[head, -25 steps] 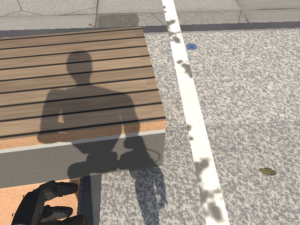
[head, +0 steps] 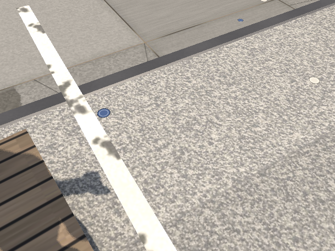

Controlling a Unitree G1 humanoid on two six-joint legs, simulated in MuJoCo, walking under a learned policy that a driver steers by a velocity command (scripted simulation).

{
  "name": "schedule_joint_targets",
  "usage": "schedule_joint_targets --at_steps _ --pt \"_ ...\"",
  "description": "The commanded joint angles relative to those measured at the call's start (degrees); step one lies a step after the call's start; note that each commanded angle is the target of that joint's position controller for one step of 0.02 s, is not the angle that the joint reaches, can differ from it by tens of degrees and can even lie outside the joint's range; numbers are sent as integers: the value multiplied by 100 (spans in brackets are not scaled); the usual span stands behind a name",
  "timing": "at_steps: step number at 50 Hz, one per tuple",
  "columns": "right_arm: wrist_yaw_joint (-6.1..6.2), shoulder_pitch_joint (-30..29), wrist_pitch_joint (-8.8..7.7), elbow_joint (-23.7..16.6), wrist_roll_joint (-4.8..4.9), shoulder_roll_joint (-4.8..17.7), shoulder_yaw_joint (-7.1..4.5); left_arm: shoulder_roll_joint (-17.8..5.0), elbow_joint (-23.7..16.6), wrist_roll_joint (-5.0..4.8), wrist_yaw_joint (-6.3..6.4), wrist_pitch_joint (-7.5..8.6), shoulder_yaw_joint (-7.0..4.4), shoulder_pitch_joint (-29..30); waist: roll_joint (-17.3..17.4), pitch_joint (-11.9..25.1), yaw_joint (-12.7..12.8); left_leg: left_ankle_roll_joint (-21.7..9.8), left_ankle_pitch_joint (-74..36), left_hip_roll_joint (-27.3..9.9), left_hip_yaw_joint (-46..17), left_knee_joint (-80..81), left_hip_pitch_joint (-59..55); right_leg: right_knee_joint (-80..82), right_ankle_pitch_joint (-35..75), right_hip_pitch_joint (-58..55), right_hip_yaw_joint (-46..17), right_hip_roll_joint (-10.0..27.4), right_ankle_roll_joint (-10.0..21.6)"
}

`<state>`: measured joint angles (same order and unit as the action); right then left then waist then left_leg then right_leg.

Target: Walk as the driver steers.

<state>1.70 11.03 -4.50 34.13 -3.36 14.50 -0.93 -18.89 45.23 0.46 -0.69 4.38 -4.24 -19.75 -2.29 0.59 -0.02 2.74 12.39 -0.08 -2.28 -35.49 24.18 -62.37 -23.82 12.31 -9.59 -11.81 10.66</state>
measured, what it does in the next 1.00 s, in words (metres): walks ahead, turning right: right foot, then left foot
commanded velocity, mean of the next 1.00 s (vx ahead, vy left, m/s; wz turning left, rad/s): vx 0.94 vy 0.00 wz -0.69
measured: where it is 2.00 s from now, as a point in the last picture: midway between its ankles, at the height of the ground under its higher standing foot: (277, 128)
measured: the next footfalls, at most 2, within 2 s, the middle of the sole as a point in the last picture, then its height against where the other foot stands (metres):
right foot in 0.34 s outside the picture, level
left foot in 0.76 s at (237, 163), level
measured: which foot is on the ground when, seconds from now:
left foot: down 0.00-0.34, up 0.36-0.74, down 0.76-1.00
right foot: up 0.00-0.32, down 0.34-0.78, up 0.80-1.00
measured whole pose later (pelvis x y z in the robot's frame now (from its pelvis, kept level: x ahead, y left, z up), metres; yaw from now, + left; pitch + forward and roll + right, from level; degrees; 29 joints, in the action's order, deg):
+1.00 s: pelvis +0.87 -0.36 +0.03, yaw -39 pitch +1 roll +2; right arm -0.4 23.6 -5.7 49.9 0.7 16.0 -2.3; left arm -16.9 42.0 -0.1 -0.9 4.2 -1.3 -6.0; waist -1.4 -3.4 -3.2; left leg -2.9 15.0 3.2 3.8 -21.0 6.8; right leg -55.0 -13.9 35.7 -4.4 -1.3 2.4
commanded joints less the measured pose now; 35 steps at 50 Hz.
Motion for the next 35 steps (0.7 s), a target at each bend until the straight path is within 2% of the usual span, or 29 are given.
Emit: schedule_joint_targets --at_steps 1,2,3,4,5,6,7,8,9,10,11,12,13,14,15,16,17,18,19,20,21,22,23,25,27,29,31,32,35 --pt "3 1305 -46 287 -146 838 -464 218 -1322 78 -61 20 301 889 864 192 -329 -1604 3794 -2698 -5169 2294 -3315 -2430 47 4380 11 1078 -105" --pt "-54 1137 -87 429 -14 545 -395 209 -1447 173 -123 -98 279 1181 463 -439 -230 -1448 3471 -2546 -4297 2309 -2552 -2525 143 4464 27 1328 -191" --pt "-93 1176 -127 649 55 523 -352 255 -1618 245 -173 -205 290 1526 162 -755 -170 -1191 3036 -2333 -3311 2483 -2006 -2474 83 4517 149 1530 -275" --pt "-82 1198 -173 820 76 531 -337 233 -1848 226 -248 -266 270 1792 191 -888 -121 -974 2418 -2181 -2488 2607 -1680 -2300 151 4501 100 1712 -327" --pt "-137 1044 -207 925 9 421 -279 259 -2140 151 -292 -332 300 2119 348 -1031 -30 -814 1675 -2093 -1783 2832 -1228 -2531 293 4470 107 1670 -413" --pt "-191 888 -253 957 41 511 -309 336 -2332 119 -313 -382 346 2221 498 -1002 109 -673 933 -2029 -1154 3023 -870 -2302 544 4268 127 1723 -464" --pt "-170 655 -290 981 135 745 -357 162 -2428 99 -345 -430 333 2336 479 -842 253 -517 376 -1677 -290 3269 -668 -1520 948 3774 369 1773 -520" --pt "-181 583 -328 1034 138 875 -395 105 -2369 115 -385 -471 316 2268 463 -735 288 -488 -131 -1424 384 3353 -553 -1044 1444 3287 689 1701 -558" --pt "-180 698 -348 1143 166 826 -378 103 -2337 147 -450 -486 331 2416 250 -792 191 -438 -621 -1171 949 3397 -633 -325 1858 2942 1112 1662 -531" --pt "-192 849 -317 1182 179 938 -421 131 -2346 128 -461 -531 304 2321 326 -881 239 -344 -1275 -1364 1174 3342 -784 384 2053 2622 1165 1644 -395" --pt "-211 1118 -357 1283 247 970 -434 162 -2232 161 -556 -489 362 2584 211 -661 -43 -383 -1412 -1131 1399 3387 -1300 898 2288 2354 1524 1558 -340" --pt "-223 1200 -341 1310 218 1148 -479 159 -2135 152 -549 -470 338 2547 358 -573 -72 -400 -2851 -1172 1605 3086 -1885 1238 2131 2239 1746 1339 -257" --pt "-221 1327 -282 1268 186 1332 -535 25 -1998 151 -482 -448 282 2432 555 -353 -55 -388 -4817 -1237 1665 2476 -2517 1337 1718 2157 2042 1101 -149" --pt "-183 1451 -215 1275 162 1488 -567 -94 -1937 169 -393 -410 242 2182 824 61 166 -363 -6105 -1365 1663 1594 -2933 1492 1333 1737 2128 864 -38" --pt "-159 1398 -123 1215 138 1628 -614 -258 -1757 158 -322 -361 148 1465 983 514 569 -346 -6835 -1511 1617 443 -2943 1579 1098 955 2101 683 83" --pt "-155 1227 -50 1070 193 1733 -672 -521 -1425 136 -223 -330 -15 261 1036 1024 1116 -346 -6860 -1565 1488 -970 -2485 2006 1326 -439 1997 482 186" --pt "-192 958 -40 862 246 1671 -673 -844 -1120 171 -108 -320 -213 -641 707 1287 1545 -281 -5178 -1265 1462 -3039 -1119 2696 1497 -2113 1383 599 331" --pt "-302 1033 -22 570 112 524 -431 -1383 -1026 74 -73 -386 -382 -79 -636 784 669 -260 1159 -362 1234 -5301 1213 2541 1814 -2924 -291 1402 339" --pt "-305 1072 -150 -205 250 801 -378 -2024 -1344 147 -112 -499 -521 -117 -1291 2318 598 -198 1432 87 171 -6793 2799 3841 1353 -4443 -3530 2604 1441" --pt "-275 752 -286 -201 122 840 -311 -1725 -1356 162 -15 -523 -492 -151 -315 2453 576 -272 510 -282 -333 -6666 2878 4366 784 -4047 -3906 2619 1285" --pt "-239 477 -279 -86 111 895 -283 -1388 -1147 34 47 -440 -437 -111 458 1418 448 -189 447 -561 -212 -5689 2695 4441 933 -2886 -3114 2452 1126" --pt "-183 235 -230 -91 3 787 -195 -1107 -972 23 109 -306 -325 11 887 652 201 -97 642 -714 -148 -5079 2292 4479 1283 -1663 -2639 2095 999" --pt "-162 217 -119 -111 -68 721 -150 -962 -950 39 177 -197 -269 163 961 350 -2 -18 902 -851 -220 -4605 1918 4448 1665 -894 -2223 1853 1004" --pt "-152 161 149 -135 -82 783 -138 -817 -714 7 178 -77 -150 78 916 36 -211 112 1444 -940 -122 -3828 1517 4703 2216 -54 -1779 1692 1044" --pt "-201 -314 168 -296 -59 586 -42 -634 -603 37 114 50 -89 -9 620 -231 -104 102 1004 -997 91 -2644 1314 5063 2644 388 -1354 1520 991" --pt "-264 -855 120 -425 -24 424 39 -481 -478 1 62 96 -48 22 409 -374 -11 -13 -601 -836 222 -1447 755 5154 3420 621 -830 1170 696" --pt "-304 -1001 117 -281 37 338 88 -485 -258 -116 7 100 -59 -326 379 -238 226 -218 -1822 -489 474 -583 130 5151 4440 340 -533 1049 361" --pt "-304 -1143 112 -321 121 337 104 -623 -172 -116 11 112 -87 -500 181 -246 345 -303 -2108 -396 545 -374 -3 5225 4599 117 -656 1218 310" --pt "-233 -1232 128 -301 154 630 0 -875 45 -29 95 89 -107 -729 100 -180 339 -597 -1553 46 684 310 -147 4620 6492 -1104 -654 1486 58"
Keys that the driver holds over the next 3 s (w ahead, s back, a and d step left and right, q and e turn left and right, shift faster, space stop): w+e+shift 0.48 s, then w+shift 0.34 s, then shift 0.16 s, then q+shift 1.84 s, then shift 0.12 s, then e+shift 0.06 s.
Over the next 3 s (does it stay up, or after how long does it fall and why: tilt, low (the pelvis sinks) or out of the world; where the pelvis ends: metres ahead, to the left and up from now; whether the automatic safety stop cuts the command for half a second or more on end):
stays up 1.13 -0.48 0.03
